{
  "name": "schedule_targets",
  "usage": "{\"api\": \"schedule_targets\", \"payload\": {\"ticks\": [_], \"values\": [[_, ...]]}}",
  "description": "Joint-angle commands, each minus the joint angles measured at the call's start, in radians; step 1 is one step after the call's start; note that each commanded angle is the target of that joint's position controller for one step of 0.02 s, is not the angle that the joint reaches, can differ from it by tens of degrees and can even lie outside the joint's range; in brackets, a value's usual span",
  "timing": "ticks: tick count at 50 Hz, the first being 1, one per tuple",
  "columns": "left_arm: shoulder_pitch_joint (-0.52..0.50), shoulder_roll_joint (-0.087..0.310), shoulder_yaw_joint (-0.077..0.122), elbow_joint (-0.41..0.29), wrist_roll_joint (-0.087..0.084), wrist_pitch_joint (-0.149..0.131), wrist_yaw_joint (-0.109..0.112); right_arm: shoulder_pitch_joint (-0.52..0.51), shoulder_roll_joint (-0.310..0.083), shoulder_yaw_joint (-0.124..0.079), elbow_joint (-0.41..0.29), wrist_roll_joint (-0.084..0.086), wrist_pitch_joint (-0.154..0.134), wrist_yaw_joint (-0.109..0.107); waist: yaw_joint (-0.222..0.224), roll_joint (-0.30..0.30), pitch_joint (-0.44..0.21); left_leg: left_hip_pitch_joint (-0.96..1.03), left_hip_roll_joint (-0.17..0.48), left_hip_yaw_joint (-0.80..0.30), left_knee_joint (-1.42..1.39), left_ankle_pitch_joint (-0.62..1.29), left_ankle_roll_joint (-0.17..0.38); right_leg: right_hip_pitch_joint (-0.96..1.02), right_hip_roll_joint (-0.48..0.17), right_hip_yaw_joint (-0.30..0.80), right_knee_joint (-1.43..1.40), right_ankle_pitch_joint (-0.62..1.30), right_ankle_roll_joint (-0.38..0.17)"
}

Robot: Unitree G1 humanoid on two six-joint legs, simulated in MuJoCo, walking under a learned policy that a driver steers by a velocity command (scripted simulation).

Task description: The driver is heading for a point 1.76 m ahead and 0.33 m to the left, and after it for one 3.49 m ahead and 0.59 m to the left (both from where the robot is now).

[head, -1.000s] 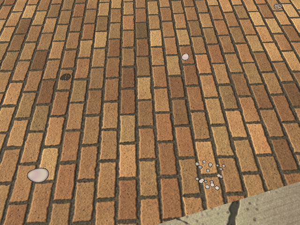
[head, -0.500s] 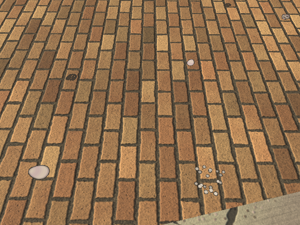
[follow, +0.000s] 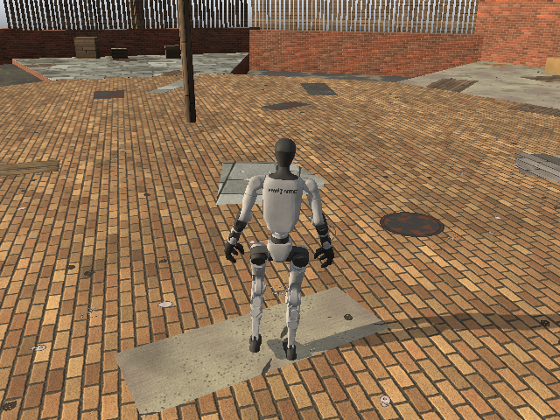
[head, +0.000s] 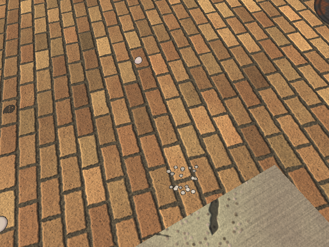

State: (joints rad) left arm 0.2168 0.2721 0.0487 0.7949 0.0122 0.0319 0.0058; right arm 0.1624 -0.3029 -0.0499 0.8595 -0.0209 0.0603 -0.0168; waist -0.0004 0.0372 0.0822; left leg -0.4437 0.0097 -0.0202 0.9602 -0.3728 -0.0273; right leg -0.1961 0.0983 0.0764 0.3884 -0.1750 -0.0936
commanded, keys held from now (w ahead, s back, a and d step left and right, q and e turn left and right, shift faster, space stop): q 0.60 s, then no key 0.36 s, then w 0.04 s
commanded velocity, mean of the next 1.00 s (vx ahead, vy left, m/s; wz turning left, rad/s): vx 0.00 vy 0.00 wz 0.28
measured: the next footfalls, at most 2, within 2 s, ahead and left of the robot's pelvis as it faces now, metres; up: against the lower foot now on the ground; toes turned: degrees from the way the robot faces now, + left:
left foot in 0.22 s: +0.03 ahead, +0.12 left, +0.00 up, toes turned +1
right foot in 0.56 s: +0.07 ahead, -0.10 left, +0.00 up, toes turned +19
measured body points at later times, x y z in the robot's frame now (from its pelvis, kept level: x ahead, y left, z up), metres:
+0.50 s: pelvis +0.00 +0.00 +0.00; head +0.05 +0.01 +0.44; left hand +0.08 +0.30 -0.12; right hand +0.13 -0.27 -0.13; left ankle -0.01 +0.12 -0.75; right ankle +0.01 -0.11 -0.72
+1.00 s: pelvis +0.00 -0.01 -0.01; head +0.02 +0.00 +0.44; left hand -0.04 +0.26 -0.14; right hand +0.20 -0.21 -0.14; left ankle -0.05 +0.08 -0.75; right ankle +0.03 -0.11 -0.74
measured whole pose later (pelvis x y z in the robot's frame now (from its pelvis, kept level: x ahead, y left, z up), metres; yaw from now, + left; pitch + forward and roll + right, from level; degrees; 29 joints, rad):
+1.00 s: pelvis +0.00 -0.01 -0.01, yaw +21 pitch -1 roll +1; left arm 0.26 0.26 0.01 0.87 0.02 0.01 0.02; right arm 0.15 -0.24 -0.02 0.90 -0.02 0.05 -0.02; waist 0.03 -0.02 0.06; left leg -0.14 -0.05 -0.03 0.42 -0.24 0.03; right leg -0.20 0.00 -0.04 0.51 -0.32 -0.03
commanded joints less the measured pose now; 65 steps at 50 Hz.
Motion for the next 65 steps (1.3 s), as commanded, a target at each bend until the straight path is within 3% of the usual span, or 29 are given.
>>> {"api": "schedule_targets", "payload": {"ticks": [1,4,9,11,12,13,14,15,19,23,25,27,28,29,30,31,33,36,39,45,47,48,49,50,52,53,56,59,65], "values": [[0.029,0.109,0.014,-0.030,0.011,-0.013,0.012,0.008,-0.060,-0.008,-0.035,0.002,-0.003,-0.002,0.022,-0.135,-0.095,0.008,0.015,-0.008,-0.097,0.008,-0.001,0.088,-0.276,0.212,-0.132,0.162,-0.131],[0.010,0.090,-0.010,-0.004,0.024,-0.021,0.020,0.021,-0.034,0.005,-0.007,0.007,-0.005,0.000,0.026,-0.141,-0.080,0.159,0.003,0.001,-0.261,0.005,0.015,0.017,-0.263,0.171,-0.141,0.091,-0.110],[-0.023,0.163,0.008,0.018,0.003,-0.011,0.037,0.062,-0.056,0.005,0.007,0.013,-0.028,-0.004,-0.014,-0.105,-0.059,0.243,-0.026,0.012,-0.498,0.111,0.053,0.022,-0.286,0.165,-0.029,0.212,-0.089],[-0.017,0.150,0.011,0.005,0.005,-0.017,0.039,0.084,-0.114,-0.003,0.002,-0.002,-0.047,-0.008,-0.004,-0.012,-0.086,0.302,0.077,-0.164,-0.581,0.331,0.092,-0.013,-0.219,0.105,0.099,0.179,-0.027],[-0.010,0.116,0.009,-0.011,-0.001,-0.015,0.036,0.078,-0.186,-0.023,0.003,0.010,-0.049,-0.004,0.030,0.113,-0.076,0.299,0.192,-0.337,-0.587,0.537,0.171,-0.091,-0.077,-0.015,0.191,0.003,0.019],[-0.040,0.095,0.004,-0.004,0.003,-0.006,0.044,0.097,-0.167,-0.023,0.003,0.012,-0.051,0.006,-0.012,0.149,-0.064,0.285,0.291,-0.454,-0.632,0.631,0.262,-0.135,-0.012,-0.074,0.290,-0.196,0.046],[-0.064,0.098,0.008,-0.011,0.003,-0.001,0.044,0.115,-0.149,-0.020,0.002,0.004,-0.054,0.008,-0.033,0.159,-0.062,0.303,0.320,-0.499,-0.667,0.645,0.315,-0.195,-0.004,-0.049,0.440,-0.361,0.051],[-0.070,0.098,0.010,-0.011,0.000,0.001,0.039,0.101,-0.155,-0.027,0.000,0.002,-0.051,0.005,-0.024,0.113,-0.058,0.303,0.291,-0.462,-0.672,0.615,0.325,-0.226,-0.015,-0.026,0.545,-0.384,0.061],[-0.078,0.086,0.006,-0.021,0.000,-0.004,0.025,0.055,-0.136,-0.041,-0.017,0.012,-0.028,-0.005,-0.004,0.087,-0.085,0.355,0.145,-0.326,-0.628,0.566,0.243,-0.261,-0.043,-0.038,0.501,-0.296,0.112],[-0.091,0.082,-0.001,-0.050,-0.012,-0.012,0.028,0.083,-0.164,-0.062,-0.017,0.008,-0.015,0.002,-0.034,0.117,-0.129,0.363,0.146,-0.381,-0.594,0.584,0.235,-0.190,-0.035,-0.046,0.333,-0.277,0.122],[-0.042,0.092,0.000,-0.048,-0.014,-0.017,0.032,0.037,-0.175,-0.070,-0.034,0.008,-0.009,0.010,-0.011,0.133,-0.141,0.311,0.130,-0.407,-0.576,0.579,0.206,-0.090,-0.023,-0.050,0.210,-0.239,0.110],[0.050,0.102,0.005,-0.027,-0.003,-0.028,0.042,-0.028,-0.162,-0.069,-0.058,0.021,-0.006,0.013,0.048,0.102,-0.140,0.192,0.062,-0.391,-0.519,0.414,0.126,0.090,-0.035,-0.047,-0.055,-0.071,0.097],[0.068,0.186,0.023,-0.028,0.013,-0.033,0.053,-0.002,-0.107,-0.056,-0.075,0.022,-0.010,0.014,0.030,-0.062,-0.137,0.065,-0.023,-0.307,-0.385,0.181,0.068,0.178,-0.220,0.138,-0.177,-0.145,0.060],[-0.017,0.287,0.039,-0.073,0.010,-0.025,0.052,0.064,-0.036,-0.040,-0.086,0.019,-0.015,0.008,-0.012,-0.288,-0.130,-0.091,-0.189,-0.117,-0.193,-0.185,0.025,0.180,-0.469,0.415,-0.220,-0.081,-0.038],[-0.001,0.260,0.036,-0.066,0.023,-0.018,0.045,0.043,-0.131,-0.059,-0.076,-0.007,-0.011,0.003,0.004,-0.221,-0.117,-0.061,-0.106,-0.099,-0.006,-0.226,0.026,0.055,-0.518,0.407,-0.180,0.009,-0.127],[-0.030,0.176,0.013,-0.075,0.021,-0.021,0.038,0.038,-0.149,-0.070,-0.060,-0.001,-0.008,0.007,-0.017,-0.134,-0.075,-0.035,-0.094,-0.125,0.065,-0.171,0.035,0.004,-0.452,0.328,-0.169,0.065,-0.130],[-0.089,0.125,-0.002,-0.087,0.015,-0.029,0.036,0.075,-0.123,-0.067,-0.031,-0.001,0.001,0.022,-0.049,-0.150,-0.050,-0.031,-0.089,-0.104,0.140,-0.067,0.027,0.014,-0.328,0.151,-0.134,0.169,-0.080],[-0.008,0.128,-0.001,-0.059,0.011,-0.041,0.037,0.056,-0.097,-0.052,-0.030,0.002,0.006,0.035,-0.010,-0.174,-0.080,-0.049,-0.106,-0.085,0.110,-0.052,-0.001,0.120,-0.305,0.078,-0.076,0.421,-0.098],[0.045,0.131,0.000,-0.030,0.008,-0.045,0.033,0.007,-0.073,-0.036,-0.038,0.006,0.010,0.031,0.022,-0.182,-0.093,-0.031,-0.094,-0.081,-0.029,-0.064,-0.009,0.192,-0.330,0.083,-0.055,0.466,-0.122],[0.046,0.152,0.001,0.012,0.014,-0.035,0.015,-0.001,-0.047,-0.007,-0.019,0.021,0.009,0.011,0.021,-0.217,-0.102,0.206,-0.072,0.024,-0.401,-0.032,0.029,0.117,-0.320,0.074,0.003,0.522,-0.111],[0.038,0.147,0.000,0.030,0.006,-0.029,0.015,0.044,-0.042,0.002,0.006,0.013,-0.008,0.001,-0.020,-0.162,-0.100,0.368,-0.038,0.004,-0.693,0.246,0.053,0.039,-0.298,0.059,0.043,0.443,-0.043],[0.054,0.119,-0.010,0.024,0.003,-0.037,0.013,0.054,-0.088,-0.004,0.010,-0.004,-0.023,-0.009,-0.007,-0.082,-0.140,0.499,0.067,-0.118,-0.719,0.325,0.070,-0.048,-0.268,0.038,0.079,0.302,0.009],[0.085,0.051,-0.028,0.008,-0.002,-0.041,0.007,0.046,-0.144,-0.005,0.010,-0.009,-0.035,-0.014,0.036,0.094,-0.163,0.540,0.241,-0.310,-0.700,0.479,0.140,-0.144,-0.161,-0.049,0.106,-0.076,0.052],[0.071,0.057,-0.030,0.037,0.007,-0.025,0.018,0.067,-0.125,-0.004,0.045,0.008,-0.036,-0.009,-0.003,0.125,-0.131,0.410,0.269,-0.310,-0.689,0.284,0.225,-0.072,-0.127,-0.094,0.118,-0.266,0.048],[-0.035,0.116,-0.009,0.020,0.023,-0.019,0.006,0.104,-0.132,-0.016,0.061,-0.009,-0.036,-0.002,-0.064,0.149,0.003,0.413,0.251,-0.375,-0.809,-0.217,0.251,-0.268,-0.083,-0.108,0.324,-0.346,0.036],[-0.056,0.130,0.001,0.012,0.018,-0.019,-0.006,0.119,-0.124,-0.013,0.067,-0.019,-0.040,-0.006,-0.067,0.151,0.053,0.413,0.262,-0.389,-0.861,-0.263,0.258,-0.354,-0.096,-0.079,0.428,-0.348,0.033],[0.005,0.098,0.005,0.044,0.012,-0.040,-0.030,0.116,-0.099,-0.011,0.078,-0.006,-0.073,-0.015,-0.027,0.084,0.046,0.468,0.229,-0.267,-0.879,-0.115,0.230,-0.409,-0.111,-0.023,0.521,-0.243,0.039],[-0.032,0.081,0.007,0.035,0.017,-0.047,-0.039,0.121,-0.087,-0.011,0.080,-0.006,-0.107,-0.012,-0.029,0.071,0.021,0.463,0.228,-0.170,-0.873,-0.014,0.226,-0.402,-0.132,-0.057,0.497,-0.177,0.059],[-0.127,0.069,0.003,-0.030,0.015,-0.037,-0.072,0.145,-0.130,-0.029,0.076,-0.015,-0.132,0.002,-0.039,0.085,0.043,0.356,0.261,-0.056,-0.840,0.013,0.216,-0.285,-0.154,-0.124,0.312,-0.154,0.042]]}}
Keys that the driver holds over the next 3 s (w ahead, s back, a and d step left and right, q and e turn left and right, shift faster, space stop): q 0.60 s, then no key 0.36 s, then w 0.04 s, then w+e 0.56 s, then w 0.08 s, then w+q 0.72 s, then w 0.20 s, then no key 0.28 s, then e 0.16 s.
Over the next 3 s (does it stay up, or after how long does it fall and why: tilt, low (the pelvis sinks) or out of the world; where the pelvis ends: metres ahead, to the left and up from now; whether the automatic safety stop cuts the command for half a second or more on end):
stays up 0.89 0.09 -0.01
